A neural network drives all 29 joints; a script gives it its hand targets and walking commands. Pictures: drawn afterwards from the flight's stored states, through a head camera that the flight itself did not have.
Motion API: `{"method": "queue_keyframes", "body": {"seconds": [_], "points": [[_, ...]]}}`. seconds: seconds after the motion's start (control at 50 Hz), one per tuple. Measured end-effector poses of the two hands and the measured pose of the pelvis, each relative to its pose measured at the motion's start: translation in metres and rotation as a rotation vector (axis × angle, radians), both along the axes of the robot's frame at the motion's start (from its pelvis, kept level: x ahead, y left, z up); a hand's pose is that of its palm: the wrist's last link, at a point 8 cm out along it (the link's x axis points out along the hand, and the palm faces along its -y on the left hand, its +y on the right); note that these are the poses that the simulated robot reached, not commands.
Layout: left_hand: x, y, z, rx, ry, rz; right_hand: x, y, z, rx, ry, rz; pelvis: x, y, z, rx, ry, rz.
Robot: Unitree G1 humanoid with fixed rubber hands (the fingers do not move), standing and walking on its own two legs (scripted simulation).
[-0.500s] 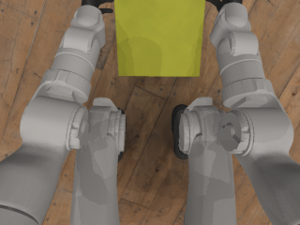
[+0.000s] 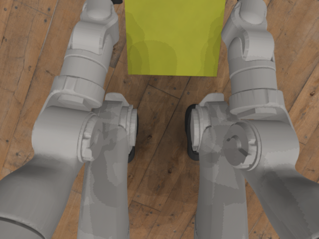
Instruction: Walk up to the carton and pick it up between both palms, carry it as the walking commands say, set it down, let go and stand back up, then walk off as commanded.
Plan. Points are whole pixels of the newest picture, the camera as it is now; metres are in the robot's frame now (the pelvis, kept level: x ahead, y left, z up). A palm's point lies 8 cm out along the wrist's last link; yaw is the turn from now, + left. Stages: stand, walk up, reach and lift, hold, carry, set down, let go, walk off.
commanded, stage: reach and lift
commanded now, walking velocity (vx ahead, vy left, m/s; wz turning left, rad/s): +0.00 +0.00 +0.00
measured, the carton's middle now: (175, 3) +0.55 -0.03 -0.21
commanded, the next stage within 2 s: none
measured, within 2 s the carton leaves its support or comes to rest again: neither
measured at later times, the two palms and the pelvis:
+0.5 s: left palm out of the picture +0.51 +0.11 -0.07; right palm out of the picture +0.51 -0.15 -0.05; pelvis -0.01 +0.00 +0.04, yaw +0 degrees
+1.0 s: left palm out of the picture +0.50 +0.11 +0.01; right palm out of the picture +0.49 -0.15 +0.02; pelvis +0.00 +0.00 +0.09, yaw +0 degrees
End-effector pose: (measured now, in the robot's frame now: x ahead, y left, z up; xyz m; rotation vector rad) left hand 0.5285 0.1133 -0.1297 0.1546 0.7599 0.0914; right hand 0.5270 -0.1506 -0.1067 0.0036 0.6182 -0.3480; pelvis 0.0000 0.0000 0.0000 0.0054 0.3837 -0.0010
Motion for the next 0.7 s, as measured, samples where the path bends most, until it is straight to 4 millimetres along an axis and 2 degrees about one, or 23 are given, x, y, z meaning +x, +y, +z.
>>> {"method": "queue_keyframes", "body": {"seconds": [0.3,0.7], "points": [[-0.011,-0.005,0.034,0.005,0.007,0.001,-0.016,-0.004,0.032,-0.011,0.016,-0.015,-0.007,-0.002,0.027,0.003,-0.022,-0.002],[-0.022,-0.004,0.089,0.006,-0.017,0.024,-0.026,-0.001,0.086,-0.005,0.0,-0.027,-0.009,-0.003,0.062,0.004,-0.066,-0.004]]}}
